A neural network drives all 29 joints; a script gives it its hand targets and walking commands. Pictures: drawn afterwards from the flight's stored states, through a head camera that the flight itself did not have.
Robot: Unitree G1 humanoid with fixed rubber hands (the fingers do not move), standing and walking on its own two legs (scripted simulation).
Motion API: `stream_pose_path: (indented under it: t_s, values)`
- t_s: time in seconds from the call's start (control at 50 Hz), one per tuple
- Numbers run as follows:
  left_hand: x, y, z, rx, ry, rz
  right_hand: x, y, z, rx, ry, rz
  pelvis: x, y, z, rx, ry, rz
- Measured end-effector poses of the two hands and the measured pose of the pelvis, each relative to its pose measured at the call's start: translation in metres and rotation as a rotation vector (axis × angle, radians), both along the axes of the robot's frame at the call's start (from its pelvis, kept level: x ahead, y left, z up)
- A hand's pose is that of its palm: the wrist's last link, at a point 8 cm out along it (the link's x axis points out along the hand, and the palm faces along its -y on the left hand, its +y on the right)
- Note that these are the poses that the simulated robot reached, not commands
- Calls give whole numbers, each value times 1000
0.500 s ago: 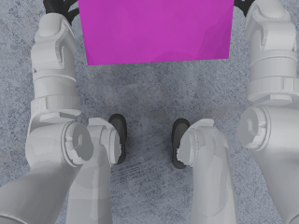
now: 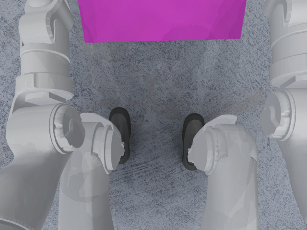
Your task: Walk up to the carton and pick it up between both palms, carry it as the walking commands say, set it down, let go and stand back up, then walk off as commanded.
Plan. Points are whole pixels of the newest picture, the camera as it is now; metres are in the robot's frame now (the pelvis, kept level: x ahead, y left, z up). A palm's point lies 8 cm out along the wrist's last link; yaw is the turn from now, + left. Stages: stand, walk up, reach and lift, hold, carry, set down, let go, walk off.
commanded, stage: set down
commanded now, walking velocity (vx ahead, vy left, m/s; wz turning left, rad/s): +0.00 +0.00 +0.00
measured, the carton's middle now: out of the picture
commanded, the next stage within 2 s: none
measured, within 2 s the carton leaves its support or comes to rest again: rests again in 0.70 s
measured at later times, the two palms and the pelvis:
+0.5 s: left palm out of the picture +0.55 +0.18 -0.18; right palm out of the picture +0.57 -0.20 -0.18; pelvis +0.00 +0.00 -0.02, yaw +1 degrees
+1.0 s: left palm out of the picture +0.56 +0.19 -0.20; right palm out of the picture +0.58 -0.20 -0.20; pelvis +0.00 +0.00 -0.03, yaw +1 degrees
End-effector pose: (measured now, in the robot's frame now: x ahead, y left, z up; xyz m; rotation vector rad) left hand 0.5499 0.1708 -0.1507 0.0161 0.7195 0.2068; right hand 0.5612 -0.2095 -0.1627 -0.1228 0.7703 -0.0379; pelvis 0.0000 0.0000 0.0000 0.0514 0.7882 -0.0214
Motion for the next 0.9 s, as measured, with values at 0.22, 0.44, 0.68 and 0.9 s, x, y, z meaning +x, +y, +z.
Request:
stream_pose_path:
  t_s: [0.22, 0.44, 0.68, 0.9]
  values:
    - [7, 3, -19, 9, 17, 3, 5, 1, -19, 15, 4, 22, 1, -2, -14, 0, -49, 0]
    - [4, 7, -24, -9, 10, 6, 6, 4, -20, 23, 0, 23, -4, -1, -19, -1, -90, 8]
    - [4, 17, -42, -4, 29, 17, 11, 12, -30, 64, -23, 39, -4, 1, -26, -6, -110, 23]
    - [8, 18, -48, -17, 25, 15, 15, 12, -37, 90, -44, 26, 1, 3, -29, -5, -116, 30]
